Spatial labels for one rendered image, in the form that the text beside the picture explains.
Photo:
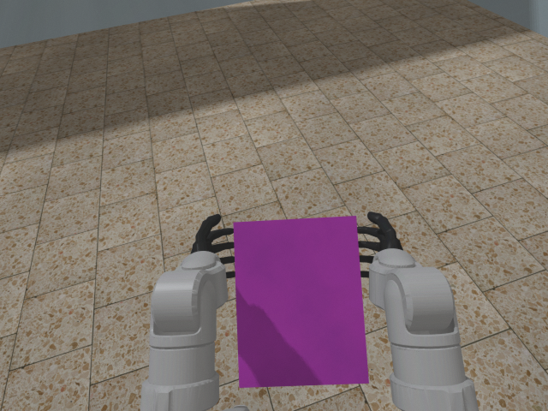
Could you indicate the carton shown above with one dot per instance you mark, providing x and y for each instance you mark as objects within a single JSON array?
[{"x": 299, "y": 307}]

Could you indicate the left robot hand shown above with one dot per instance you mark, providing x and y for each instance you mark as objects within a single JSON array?
[{"x": 205, "y": 237}]

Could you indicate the right robot hand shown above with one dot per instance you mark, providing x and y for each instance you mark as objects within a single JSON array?
[{"x": 386, "y": 234}]

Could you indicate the right robot forearm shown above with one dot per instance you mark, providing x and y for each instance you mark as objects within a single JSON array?
[{"x": 423, "y": 332}]

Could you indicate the left robot forearm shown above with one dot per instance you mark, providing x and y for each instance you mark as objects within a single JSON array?
[{"x": 183, "y": 328}]

